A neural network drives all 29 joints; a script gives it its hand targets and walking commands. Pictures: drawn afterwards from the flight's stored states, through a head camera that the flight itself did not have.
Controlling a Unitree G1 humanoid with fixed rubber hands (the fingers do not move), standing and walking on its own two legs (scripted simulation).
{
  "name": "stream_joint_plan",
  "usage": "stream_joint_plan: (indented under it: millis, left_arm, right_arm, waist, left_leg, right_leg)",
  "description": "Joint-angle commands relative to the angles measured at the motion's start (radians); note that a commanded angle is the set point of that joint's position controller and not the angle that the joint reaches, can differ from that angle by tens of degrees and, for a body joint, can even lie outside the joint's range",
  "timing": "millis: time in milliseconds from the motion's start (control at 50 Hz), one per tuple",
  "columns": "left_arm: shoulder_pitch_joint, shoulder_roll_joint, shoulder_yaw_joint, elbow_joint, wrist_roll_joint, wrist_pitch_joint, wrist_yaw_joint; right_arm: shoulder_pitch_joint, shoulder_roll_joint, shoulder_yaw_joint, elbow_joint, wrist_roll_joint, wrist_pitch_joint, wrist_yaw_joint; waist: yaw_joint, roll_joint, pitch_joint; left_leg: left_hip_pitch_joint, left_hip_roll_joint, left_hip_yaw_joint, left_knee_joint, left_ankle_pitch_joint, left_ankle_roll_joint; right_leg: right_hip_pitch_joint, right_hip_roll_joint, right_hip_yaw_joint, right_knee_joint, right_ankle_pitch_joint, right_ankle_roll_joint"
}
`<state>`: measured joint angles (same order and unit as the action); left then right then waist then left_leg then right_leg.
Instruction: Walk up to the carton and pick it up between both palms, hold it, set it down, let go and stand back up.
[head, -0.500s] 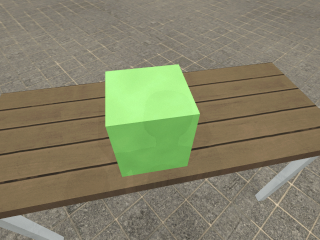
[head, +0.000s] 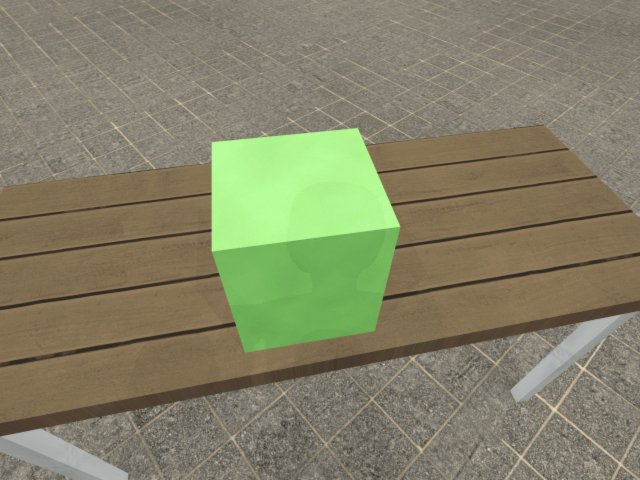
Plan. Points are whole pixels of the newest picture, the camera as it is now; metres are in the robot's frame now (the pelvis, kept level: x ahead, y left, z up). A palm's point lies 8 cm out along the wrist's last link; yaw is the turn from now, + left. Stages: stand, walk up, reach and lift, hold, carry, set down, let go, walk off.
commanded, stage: stand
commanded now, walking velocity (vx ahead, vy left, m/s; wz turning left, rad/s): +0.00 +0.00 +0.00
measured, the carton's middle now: (299, 244) +0.44 +0.06 +0.03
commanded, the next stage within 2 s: none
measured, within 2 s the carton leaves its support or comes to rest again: neither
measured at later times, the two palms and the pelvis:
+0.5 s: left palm out of the picture -0.03 +0.19 -0.15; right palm out of the picture -0.05 -0.20 -0.14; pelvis +0.00 +0.00 +0.00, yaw +0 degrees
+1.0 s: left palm out of the picture -0.03 +0.19 -0.15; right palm out of the picture -0.05 -0.20 -0.14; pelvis +0.00 +0.00 +0.00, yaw +0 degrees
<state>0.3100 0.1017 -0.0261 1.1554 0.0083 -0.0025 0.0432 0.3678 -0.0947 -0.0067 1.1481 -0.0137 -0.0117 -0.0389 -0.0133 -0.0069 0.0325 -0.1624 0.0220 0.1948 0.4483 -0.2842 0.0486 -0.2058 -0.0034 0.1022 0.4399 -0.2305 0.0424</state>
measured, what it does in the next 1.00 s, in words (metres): stands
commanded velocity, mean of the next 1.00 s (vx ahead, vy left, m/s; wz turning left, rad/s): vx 0.00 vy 0.00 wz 0.00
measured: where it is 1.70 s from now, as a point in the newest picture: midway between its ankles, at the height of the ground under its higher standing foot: outside the picture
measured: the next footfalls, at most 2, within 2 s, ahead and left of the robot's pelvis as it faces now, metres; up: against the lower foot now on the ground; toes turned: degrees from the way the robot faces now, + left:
none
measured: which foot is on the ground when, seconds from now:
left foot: down 0.00-1.00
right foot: down 0.00-1.00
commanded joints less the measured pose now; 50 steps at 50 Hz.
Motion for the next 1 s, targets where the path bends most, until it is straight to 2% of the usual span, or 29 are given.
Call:
stream_joint_plan:
  millis: [0, 120, 160, 360, 420, 480, 620, 980]
  left_arm:
    - [0.084, 0.062, 0.009, -0.006, -0.001, -0.004, 0.003]
    - [0.085, 0.062, 0.008, -0.005, -0.001, -0.002, 0.004]
    - [0.086, 0.056, 0.007, -0.007, 0.001, -0.002, 0.002]
    - [0.085, 0.055, 0.007, -0.011, -0.001, -0.006, 0.002]
    - [0.092, 0.055, 0.008, -0.008, 0.001, -0.006, 0.003]
    - [0.089, 0.058, 0.01, -0.012, 0.0, -0.007, 0.003]
    - [0.085, 0.062, 0.012, -0.015, -0.001, -0.009, 0.005]
    - [0.089, 0.058, 0.009, -0.017, 0.001, -0.006, 0.003]
  right_arm:
    - [0.115, -0.073, -0.012, 0.001, -0.001, -0.002, -0.005]
    - [0.121, -0.077, -0.013, -0.001, 0.001, -0.003, -0.004]
    - [0.113, -0.079, -0.013, -0.001, 0.001, -0.001, -0.003]
    - [0.122, -0.08, -0.015, -0.001, 0.002, -0.003, -0.004]
    - [0.114, -0.074, -0.013, -0.001, 0.0, -0.004, -0.004]
    - [0.113, -0.076, -0.013, -0.001, 0.001, -0.004, -0.004]
    - [0.119, -0.07, -0.012, 0.001, 0.001, -0.005, -0.005]
    - [0.113, -0.079, -0.014, 0.001, 0.0, -0.004, -0.003]
  waist:
    - [0.003, 0.011, 0.056]
    - [0.0, -0.004, 0.065]
    - [0.004, 0.019, 0.071]
    - [-0.002, -0.003, 0.05]
    - [0.004, 0.017, 0.056]
    - [0.004, -0.002, 0.06]
    - [-0.001, 0.015, 0.041]
    - [0.003, 0.006, 0.054]
  left_leg:
    - [0.03, 0.122, -0.111, -0.119, 0.075, 0.001]
    - [0.022, 0.121, -0.111, -0.122, 0.048, 0.001]
    - [0.015, 0.12, -0.109, -0.125, 0.041, 0.002]
    - [0.039, 0.119, -0.107, -0.113, 0.065, 0.0]
    - [0.034, 0.121, -0.107, -0.113, 0.08, 0.001]
    - [0.022, 0.122, -0.108, -0.11, 0.078, 0.002]
    - [0.04, 0.123, -0.106, -0.108, 0.112, 0.001]
    - [0.028, 0.12, -0.106, -0.113, 0.068, 0.0]
  right_leg:
    - [-0.089, -0.051, -0.004, -0.043, 0.157, -0.047]
    - [-0.093, -0.049, -0.003, -0.05, 0.149, -0.045]
    - [-0.091, -0.051, -0.001, -0.05, 0.146, -0.047]
    - [-0.095, -0.052, -0.002, -0.049, 0.156, -0.046]
    - [-0.094, -0.052, -0.006, -0.046, 0.164, -0.048]
    - [-0.088, -0.054, -0.001, -0.047, 0.169, -0.048]
    - [-0.078, -0.055, -0.002, -0.041, 0.186, -0.05]
    - [-0.08, -0.056, -0.001, -0.051, 0.162, -0.048]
